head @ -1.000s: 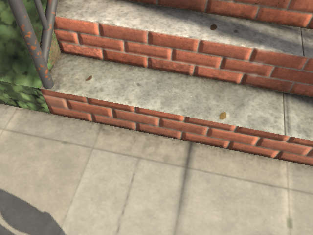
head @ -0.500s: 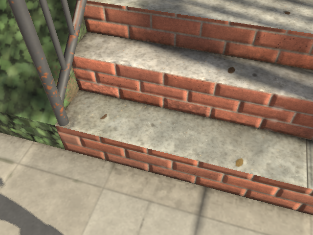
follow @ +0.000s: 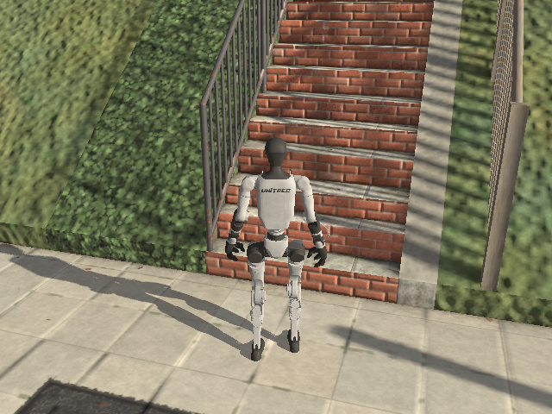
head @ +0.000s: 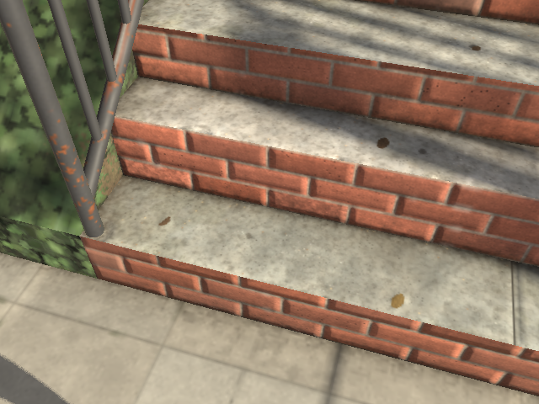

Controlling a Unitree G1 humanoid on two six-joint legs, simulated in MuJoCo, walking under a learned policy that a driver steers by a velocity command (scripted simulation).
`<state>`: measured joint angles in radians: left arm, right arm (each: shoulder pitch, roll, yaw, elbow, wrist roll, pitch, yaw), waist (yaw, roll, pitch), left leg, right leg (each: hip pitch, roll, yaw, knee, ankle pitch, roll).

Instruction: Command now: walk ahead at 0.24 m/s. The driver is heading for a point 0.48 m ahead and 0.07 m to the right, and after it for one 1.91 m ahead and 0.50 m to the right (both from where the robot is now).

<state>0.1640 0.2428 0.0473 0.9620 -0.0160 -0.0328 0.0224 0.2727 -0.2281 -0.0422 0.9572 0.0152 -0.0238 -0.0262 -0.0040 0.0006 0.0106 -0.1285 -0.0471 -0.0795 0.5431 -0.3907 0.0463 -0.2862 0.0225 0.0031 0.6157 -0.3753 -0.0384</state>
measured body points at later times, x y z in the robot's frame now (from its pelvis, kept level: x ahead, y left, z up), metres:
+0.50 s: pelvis +0.17 -0.02 +0.01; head +0.19 -0.03 +0.46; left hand +0.11 +0.24 -0.13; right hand +0.39 -0.25 -0.09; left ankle +0.35 +0.13 -0.69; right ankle +0.04 -0.12 -0.73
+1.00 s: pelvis +0.36 +0.02 +0.01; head +0.40 +0.01 +0.46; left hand +0.55 +0.26 -0.10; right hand +0.43 -0.28 -0.11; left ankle +0.38 +0.12 -0.73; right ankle +0.43 -0.12 -0.69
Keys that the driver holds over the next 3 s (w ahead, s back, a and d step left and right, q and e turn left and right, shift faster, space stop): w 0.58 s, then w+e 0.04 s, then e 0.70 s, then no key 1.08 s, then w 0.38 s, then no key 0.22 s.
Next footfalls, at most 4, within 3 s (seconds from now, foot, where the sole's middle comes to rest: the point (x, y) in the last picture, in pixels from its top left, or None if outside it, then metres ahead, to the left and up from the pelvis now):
0.62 left None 0.42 0.12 -0.77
1.10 right None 0.44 -0.12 -0.77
1.56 left None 0.48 0.11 -0.77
1.88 right None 0.40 -0.12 -0.77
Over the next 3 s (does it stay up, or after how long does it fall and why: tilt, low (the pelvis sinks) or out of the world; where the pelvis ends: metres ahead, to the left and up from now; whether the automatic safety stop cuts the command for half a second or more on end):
stays up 0.44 -0.03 0.01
